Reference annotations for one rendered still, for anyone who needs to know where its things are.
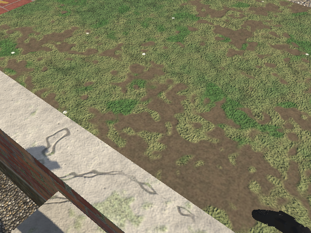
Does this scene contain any robot right hand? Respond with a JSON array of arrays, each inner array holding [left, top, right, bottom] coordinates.
[[252, 209, 311, 233]]

